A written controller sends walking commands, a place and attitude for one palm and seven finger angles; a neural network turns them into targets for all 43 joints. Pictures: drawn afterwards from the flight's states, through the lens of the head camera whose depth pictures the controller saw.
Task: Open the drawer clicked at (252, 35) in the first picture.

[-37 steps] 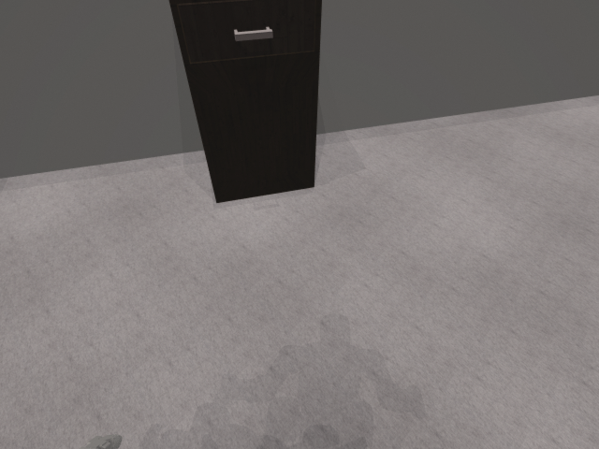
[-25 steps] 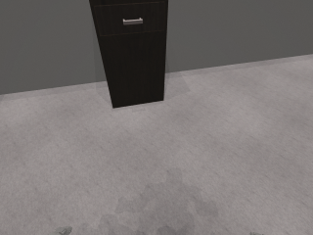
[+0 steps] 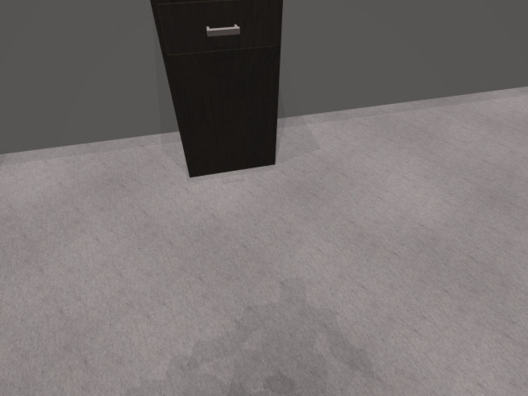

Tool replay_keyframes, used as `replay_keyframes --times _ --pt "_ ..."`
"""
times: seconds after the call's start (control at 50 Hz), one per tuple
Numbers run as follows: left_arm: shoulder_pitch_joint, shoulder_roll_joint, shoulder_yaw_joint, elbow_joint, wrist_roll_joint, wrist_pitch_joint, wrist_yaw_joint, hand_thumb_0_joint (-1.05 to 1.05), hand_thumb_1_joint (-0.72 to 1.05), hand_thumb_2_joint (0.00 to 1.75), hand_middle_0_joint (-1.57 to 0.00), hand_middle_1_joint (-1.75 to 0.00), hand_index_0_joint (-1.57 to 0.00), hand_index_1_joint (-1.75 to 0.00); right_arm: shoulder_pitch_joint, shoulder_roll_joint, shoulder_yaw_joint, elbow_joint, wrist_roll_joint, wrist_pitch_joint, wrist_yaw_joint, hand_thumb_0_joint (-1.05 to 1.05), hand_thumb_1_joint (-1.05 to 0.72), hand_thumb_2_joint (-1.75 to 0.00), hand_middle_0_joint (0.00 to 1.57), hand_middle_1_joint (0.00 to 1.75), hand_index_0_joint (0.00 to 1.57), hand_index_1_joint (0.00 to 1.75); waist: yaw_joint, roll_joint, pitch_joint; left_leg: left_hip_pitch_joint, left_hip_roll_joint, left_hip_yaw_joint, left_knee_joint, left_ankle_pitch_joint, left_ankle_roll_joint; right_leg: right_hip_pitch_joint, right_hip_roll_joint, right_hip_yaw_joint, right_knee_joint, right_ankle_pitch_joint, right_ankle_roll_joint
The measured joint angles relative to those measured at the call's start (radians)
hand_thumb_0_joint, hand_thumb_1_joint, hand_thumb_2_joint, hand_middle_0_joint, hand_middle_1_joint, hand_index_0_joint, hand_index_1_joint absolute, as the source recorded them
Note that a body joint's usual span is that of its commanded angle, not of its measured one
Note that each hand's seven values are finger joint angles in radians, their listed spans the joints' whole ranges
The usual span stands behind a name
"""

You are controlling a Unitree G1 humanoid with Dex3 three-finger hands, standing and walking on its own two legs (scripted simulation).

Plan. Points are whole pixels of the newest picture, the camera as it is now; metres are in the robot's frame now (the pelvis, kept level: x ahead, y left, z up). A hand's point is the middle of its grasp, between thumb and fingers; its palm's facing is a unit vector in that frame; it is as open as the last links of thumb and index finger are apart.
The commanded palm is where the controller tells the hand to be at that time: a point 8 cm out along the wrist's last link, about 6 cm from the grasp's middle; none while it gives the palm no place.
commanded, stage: stand and wait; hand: left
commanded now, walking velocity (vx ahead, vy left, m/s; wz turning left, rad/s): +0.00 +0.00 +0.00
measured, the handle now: (222, 29) +1.36 +0.25 +0.00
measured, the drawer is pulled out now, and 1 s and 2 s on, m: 0.00 0.00 0.00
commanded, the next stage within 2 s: look at it before walking up in 0.08 s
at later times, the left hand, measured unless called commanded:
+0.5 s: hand out of the picture +0.07 +0.25 -0.15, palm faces -0.01 -0.94 -0.33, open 7.4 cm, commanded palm none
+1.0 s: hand out of the picture +0.04 +0.23 -0.17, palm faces -0.03 -0.96 -0.27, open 7.4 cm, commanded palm none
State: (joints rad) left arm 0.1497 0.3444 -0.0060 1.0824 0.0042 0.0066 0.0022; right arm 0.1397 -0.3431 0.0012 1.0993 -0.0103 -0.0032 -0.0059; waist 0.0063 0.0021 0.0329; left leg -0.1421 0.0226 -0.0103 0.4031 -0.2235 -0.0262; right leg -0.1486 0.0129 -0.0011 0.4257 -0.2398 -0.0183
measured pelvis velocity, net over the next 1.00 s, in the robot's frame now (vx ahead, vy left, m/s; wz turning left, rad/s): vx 0.01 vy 0.01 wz -0.05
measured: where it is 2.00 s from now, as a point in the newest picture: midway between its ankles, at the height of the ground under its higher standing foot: (286, 357)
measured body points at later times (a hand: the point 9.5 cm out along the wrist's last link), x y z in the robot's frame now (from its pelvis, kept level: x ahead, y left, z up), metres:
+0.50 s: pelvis -0.01 +0.01 +0.00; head -0.01 +0.01 +0.45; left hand +0.07 +0.30 -0.13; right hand +0.07 -0.29 -0.13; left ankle +0.00 +0.14 -0.74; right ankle +0.00 -0.11 -0.74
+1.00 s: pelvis +0.01 +0.01 -0.01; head +0.00 +0.01 +0.44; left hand +0.04 +0.28 -0.15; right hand +0.06 -0.27 -0.15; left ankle +0.00 +0.14 -0.74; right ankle +0.00 -0.11 -0.74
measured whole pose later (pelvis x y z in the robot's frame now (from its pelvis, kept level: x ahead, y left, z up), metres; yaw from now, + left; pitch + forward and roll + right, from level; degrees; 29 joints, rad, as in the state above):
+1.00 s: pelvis +0.01 +0.01 -0.01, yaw -3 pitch -2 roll +0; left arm 0.26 0.28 0.01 1.07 0.02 0.03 -0.01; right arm 0.20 -0.28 0.00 1.09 -0.02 0.01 0.00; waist 0.02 0.00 -0.02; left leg -0.17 0.04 0.04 0.50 -0.33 -0.01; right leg -0.18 0.03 0.04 0.50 -0.31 -0.02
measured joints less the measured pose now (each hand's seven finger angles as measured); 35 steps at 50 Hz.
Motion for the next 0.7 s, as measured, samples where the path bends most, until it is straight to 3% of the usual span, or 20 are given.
replay_keyframes --times 0.7 --pt "-0.001 -0.002 -0.004 0.007 0.003 -0.003 -0.002 0.00 0.91 0.90 -0.20 -0.30 -0.20 -0.30 -0.011 0.006 0.004 0.010 0.003 -0.004 0.005 0.00 -0.90 -0.89 0.20 0.30 0.20 0.30 0.002 -0.008 0.001 0.005 -0.008 0.001 -0.030 0.026 0.009 0.011 -0.008 0.001 -0.040 0.031 0.011"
